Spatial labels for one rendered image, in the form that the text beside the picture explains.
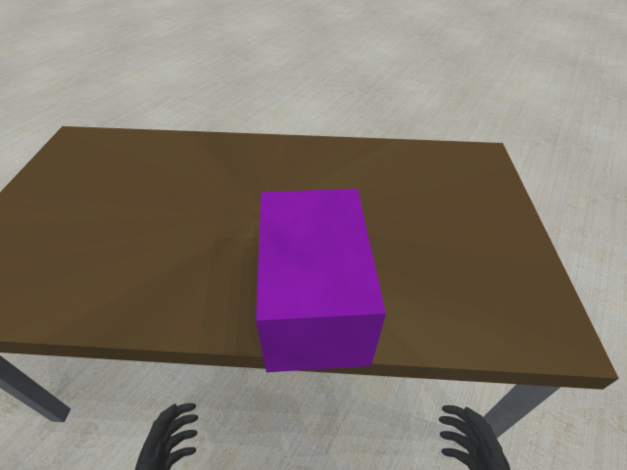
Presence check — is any left robot hand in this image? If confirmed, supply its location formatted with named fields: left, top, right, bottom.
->
left=135, top=403, right=198, bottom=470

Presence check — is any right robot hand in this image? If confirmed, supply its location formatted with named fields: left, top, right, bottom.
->
left=439, top=405, right=510, bottom=470

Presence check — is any carton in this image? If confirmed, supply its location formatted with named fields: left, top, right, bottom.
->
left=256, top=189, right=386, bottom=372

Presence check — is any table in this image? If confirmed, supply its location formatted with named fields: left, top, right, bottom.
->
left=0, top=126, right=619, bottom=438

